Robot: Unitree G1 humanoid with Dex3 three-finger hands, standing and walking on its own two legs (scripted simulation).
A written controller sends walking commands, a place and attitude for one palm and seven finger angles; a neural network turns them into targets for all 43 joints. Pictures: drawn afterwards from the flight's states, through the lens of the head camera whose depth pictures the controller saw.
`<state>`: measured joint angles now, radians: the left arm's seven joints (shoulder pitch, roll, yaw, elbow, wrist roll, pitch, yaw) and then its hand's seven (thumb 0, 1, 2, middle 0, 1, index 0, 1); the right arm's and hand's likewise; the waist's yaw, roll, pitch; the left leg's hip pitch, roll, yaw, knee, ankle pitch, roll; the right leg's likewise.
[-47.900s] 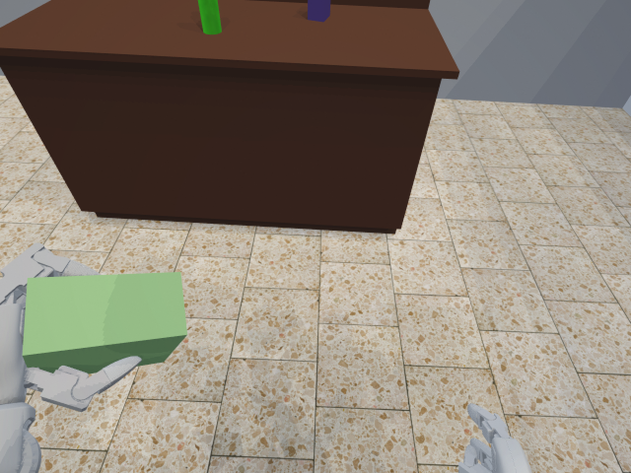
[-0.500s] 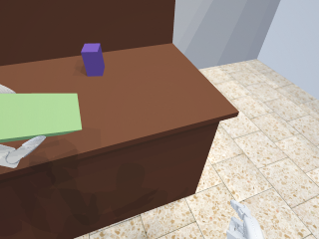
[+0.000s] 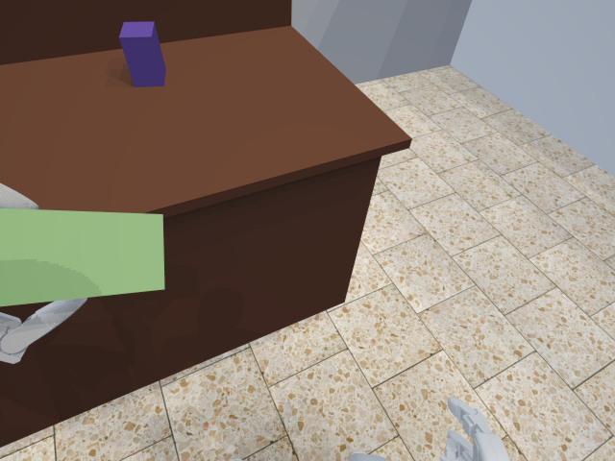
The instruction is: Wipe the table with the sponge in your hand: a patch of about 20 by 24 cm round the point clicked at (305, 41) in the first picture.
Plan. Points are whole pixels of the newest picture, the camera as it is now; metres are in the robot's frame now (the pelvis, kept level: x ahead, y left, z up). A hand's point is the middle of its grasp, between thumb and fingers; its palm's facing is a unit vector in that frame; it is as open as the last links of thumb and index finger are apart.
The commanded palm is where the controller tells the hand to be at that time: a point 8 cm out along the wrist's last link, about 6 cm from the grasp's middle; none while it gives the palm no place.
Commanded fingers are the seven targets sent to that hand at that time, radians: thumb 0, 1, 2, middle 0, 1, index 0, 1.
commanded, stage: stop stepping back and stand still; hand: left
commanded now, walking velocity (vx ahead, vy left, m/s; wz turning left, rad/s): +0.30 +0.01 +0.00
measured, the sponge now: (89, 255) +0.25 +0.20 +0.21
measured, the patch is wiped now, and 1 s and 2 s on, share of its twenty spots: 0.95 0.95 0.95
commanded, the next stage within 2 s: stand and wait in 0.80 s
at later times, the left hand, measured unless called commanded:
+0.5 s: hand out of the picture +0.10 +0.20 +0.24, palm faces +0.47 -0.82 -0.34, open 10.3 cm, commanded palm +0.06 +0.24 +0.25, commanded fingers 0.00 0.10 1.30 -1.20 -1.60 -1.20 -1.60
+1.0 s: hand out of the picture +0.09 +0.20 +0.25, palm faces +0.54 -0.77 -0.33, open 10.3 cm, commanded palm +0.03 +0.24 +0.25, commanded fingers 0.00 0.10 1.30 -1.20 -1.60 -1.20 -1.60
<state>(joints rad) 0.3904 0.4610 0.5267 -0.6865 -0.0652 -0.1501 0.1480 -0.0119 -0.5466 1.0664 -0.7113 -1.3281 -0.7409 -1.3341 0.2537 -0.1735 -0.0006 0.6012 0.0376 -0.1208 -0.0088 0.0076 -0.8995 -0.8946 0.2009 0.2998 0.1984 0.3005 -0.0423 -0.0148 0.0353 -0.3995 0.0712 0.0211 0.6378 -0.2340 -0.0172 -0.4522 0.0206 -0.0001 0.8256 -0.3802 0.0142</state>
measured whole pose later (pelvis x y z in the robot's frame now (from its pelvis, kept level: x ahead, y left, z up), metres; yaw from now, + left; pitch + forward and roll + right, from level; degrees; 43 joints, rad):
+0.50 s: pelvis -0.10 -0.04 +0.00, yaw +1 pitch +0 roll +2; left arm 0.36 0.41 0.42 -0.53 -0.06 -0.12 0.10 -0.01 -0.55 1.07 -0.71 -1.33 -0.74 -1.33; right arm 0.34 -0.19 0.02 0.65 0.04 -0.16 -0.05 0.01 -0.90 -0.90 0.20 0.30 0.20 0.30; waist -0.03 -0.02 -0.16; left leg -0.24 0.02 0.06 0.63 -0.39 0.00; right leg -0.53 -0.01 -0.02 1.00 -0.38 -0.01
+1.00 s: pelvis -0.11 -0.05 +0.00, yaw +4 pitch -2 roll -1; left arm 0.31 0.40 0.41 -0.53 -0.05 -0.14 0.15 -0.01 -0.56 1.07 -0.72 -1.33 -0.74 -1.34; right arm 0.23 -0.24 0.00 0.65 0.03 -0.09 -0.06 0.01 -0.90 -0.90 0.20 0.30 0.20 0.30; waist -0.01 0.05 -0.05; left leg -0.35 0.04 -0.02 0.77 -0.35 0.01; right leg -0.30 0.02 -0.08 0.60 -0.26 -0.04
